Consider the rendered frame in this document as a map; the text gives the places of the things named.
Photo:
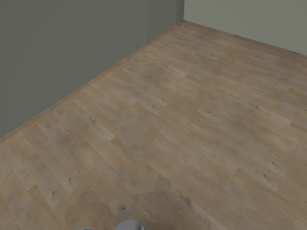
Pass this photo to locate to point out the left robot thigh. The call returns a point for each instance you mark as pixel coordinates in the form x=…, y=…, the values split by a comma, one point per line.
x=130, y=224

